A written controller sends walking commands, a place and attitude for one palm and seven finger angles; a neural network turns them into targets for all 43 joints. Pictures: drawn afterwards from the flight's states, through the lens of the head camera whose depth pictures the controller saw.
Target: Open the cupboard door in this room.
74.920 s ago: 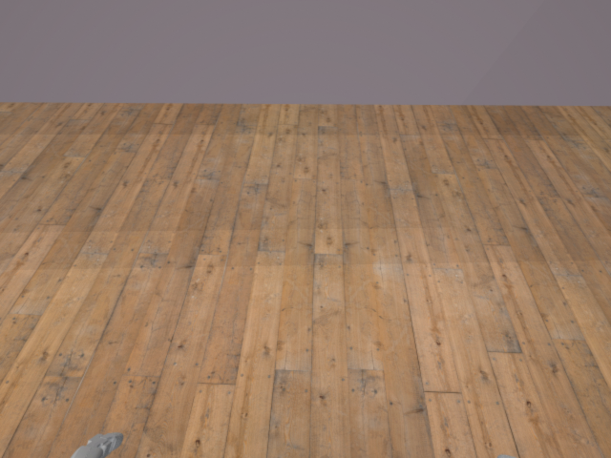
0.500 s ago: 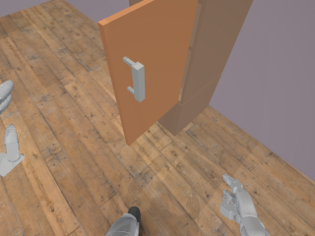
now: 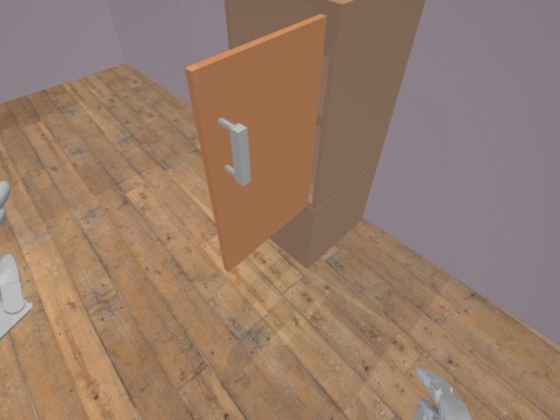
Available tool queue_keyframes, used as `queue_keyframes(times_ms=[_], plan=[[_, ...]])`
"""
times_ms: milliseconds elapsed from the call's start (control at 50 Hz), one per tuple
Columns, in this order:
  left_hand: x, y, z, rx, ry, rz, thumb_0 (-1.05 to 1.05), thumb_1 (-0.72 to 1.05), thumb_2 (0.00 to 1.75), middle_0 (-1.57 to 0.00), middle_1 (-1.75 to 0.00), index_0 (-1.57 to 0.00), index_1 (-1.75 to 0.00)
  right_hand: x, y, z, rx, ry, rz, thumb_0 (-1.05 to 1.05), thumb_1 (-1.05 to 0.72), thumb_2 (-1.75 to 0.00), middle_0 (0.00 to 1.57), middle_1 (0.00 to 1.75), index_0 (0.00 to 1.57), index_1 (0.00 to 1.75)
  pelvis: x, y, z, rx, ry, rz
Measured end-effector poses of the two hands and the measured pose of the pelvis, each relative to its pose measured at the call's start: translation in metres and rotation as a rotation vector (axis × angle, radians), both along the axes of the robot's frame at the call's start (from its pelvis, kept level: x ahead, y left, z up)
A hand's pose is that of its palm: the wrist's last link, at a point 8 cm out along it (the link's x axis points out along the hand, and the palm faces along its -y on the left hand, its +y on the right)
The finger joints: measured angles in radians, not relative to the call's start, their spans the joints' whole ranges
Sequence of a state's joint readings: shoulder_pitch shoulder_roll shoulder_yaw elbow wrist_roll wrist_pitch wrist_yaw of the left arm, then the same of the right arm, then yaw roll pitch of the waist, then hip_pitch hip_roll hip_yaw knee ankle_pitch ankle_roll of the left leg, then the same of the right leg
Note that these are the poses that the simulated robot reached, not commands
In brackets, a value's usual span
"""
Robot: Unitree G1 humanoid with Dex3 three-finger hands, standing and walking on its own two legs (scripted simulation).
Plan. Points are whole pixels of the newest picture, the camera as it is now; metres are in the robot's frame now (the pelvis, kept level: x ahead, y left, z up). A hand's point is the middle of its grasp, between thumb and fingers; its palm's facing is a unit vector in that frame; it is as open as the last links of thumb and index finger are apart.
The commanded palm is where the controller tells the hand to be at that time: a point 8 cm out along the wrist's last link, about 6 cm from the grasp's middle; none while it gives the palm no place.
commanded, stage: stop stepping back and stand still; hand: left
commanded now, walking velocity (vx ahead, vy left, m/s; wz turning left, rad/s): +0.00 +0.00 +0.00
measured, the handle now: (233, 151) +0.58 +0.13 +0.06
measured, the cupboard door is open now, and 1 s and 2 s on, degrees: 93 93 93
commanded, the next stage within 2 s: let the arm hang, fingers relaxed in 0.88 s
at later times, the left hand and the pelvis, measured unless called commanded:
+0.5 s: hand out of the picture +0.13 +0.31 +0.17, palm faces +0.45 -0.76 -0.47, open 7.4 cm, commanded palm +0.08 +0.34 +0.18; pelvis -0.06 +0.04 +0.00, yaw +1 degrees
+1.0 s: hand out of the picture +0.14 +0.32 +0.14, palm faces +0.43 -0.77 -0.46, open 7.4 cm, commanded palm none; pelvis -0.06 +0.05 +0.00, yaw +3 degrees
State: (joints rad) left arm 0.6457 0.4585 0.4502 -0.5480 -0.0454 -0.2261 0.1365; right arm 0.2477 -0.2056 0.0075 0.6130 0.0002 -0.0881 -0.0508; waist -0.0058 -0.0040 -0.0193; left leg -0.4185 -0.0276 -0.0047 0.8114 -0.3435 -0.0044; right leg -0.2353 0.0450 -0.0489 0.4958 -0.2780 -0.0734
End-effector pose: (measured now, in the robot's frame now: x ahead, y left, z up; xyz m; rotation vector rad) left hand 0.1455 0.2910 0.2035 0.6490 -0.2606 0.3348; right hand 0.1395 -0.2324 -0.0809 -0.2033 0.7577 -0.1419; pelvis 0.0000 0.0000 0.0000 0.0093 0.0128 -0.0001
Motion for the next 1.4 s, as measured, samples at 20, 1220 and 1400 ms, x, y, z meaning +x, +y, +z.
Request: queue_keyframes(times_ms=[20,1220,1400], plan=[[-0.005,0.005,0.000,-0.007,-0.004,0.026,0.01,0.88,0.90,-0.22,-0.30,-0.22,-0.30,-0.005,0.000,-0.002,0.001,0.015,-0.004,0.02,-0.90,-0.90,0.20,0.30,0.21,0.30,-0.002,0.000,0.001,0.003,0.001,-0.001],[-0.105,0.005,-0.306,-0.512,1.203,0.193,0.01,0.90,0.90,-0.20,-0.30,-0.20,-0.30,-0.075,0.008,-0.041,-0.034,0.265,0.043,0.01,-0.91,-0.90,0.20,0.30,0.21,0.30,-0.062,0.039,-0.007,0.009,-0.016,0.057],[-0.193,-0.025,-0.347,-0.662,1.493,0.320,0.01,0.93,0.90,-0.21,-0.30,-0.21,-0.30,-0.153,-0.023,-0.040,-0.108,0.586,-0.011,0.01,-0.91,-0.90,0.20,0.30,0.20,0.29,-0.060,0.025,0.000,-0.010,-0.028,0.075]])
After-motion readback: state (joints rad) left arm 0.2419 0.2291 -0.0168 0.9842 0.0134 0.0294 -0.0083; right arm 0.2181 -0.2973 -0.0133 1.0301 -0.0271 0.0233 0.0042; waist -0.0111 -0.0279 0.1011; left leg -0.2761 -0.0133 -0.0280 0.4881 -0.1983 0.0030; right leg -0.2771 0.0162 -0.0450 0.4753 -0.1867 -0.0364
